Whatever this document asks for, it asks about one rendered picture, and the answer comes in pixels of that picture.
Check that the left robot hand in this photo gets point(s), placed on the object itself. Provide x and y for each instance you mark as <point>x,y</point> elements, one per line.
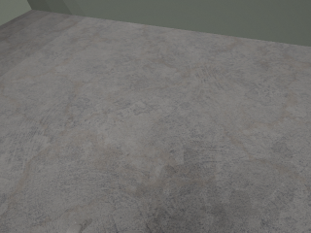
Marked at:
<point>80,225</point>

